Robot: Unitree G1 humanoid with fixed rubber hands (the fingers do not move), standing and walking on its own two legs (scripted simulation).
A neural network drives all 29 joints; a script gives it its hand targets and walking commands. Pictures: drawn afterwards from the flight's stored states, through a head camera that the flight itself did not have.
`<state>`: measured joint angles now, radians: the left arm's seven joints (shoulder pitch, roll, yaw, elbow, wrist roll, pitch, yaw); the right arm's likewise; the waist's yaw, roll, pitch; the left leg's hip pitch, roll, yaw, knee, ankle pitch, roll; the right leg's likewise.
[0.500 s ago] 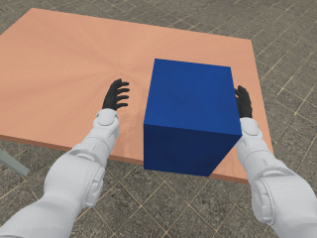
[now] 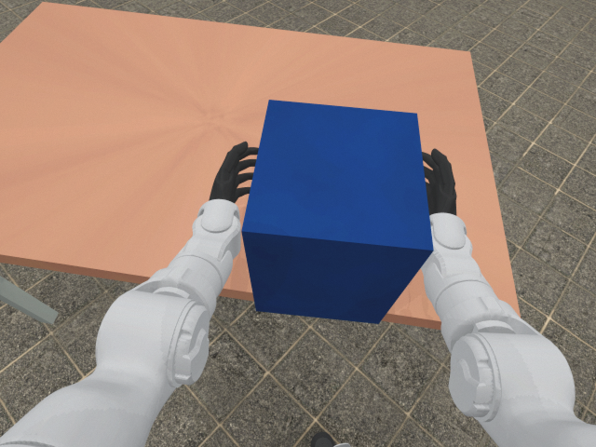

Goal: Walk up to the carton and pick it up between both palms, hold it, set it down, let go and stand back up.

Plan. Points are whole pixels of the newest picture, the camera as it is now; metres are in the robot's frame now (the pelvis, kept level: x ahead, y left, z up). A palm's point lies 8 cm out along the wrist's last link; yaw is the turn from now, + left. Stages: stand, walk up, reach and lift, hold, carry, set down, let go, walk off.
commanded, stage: reach and lift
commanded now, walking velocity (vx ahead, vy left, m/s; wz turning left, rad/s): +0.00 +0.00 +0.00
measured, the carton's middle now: (328, 221) +0.43 -0.10 +0.01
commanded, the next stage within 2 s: none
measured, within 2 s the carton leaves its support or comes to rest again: leaves its support in 1.62 s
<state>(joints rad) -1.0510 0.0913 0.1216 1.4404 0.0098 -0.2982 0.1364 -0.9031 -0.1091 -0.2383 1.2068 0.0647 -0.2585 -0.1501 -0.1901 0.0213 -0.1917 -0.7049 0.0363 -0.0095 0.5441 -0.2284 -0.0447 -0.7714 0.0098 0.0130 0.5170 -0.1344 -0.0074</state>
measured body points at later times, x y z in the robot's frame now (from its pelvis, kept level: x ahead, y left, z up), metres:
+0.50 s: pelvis +0.03 +0.01 +0.02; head +0.11 +0.00 +0.46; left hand +0.47 +0.05 +0.04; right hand +0.40 -0.23 +0.05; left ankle +0.00 +0.15 -0.72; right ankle +0.05 -0.11 -0.72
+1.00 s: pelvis +0.03 +0.01 +0.02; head +0.11 +0.01 +0.47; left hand +0.47 +0.05 +0.04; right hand +0.39 -0.23 +0.05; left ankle +0.00 +0.15 -0.72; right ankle +0.05 -0.11 -0.72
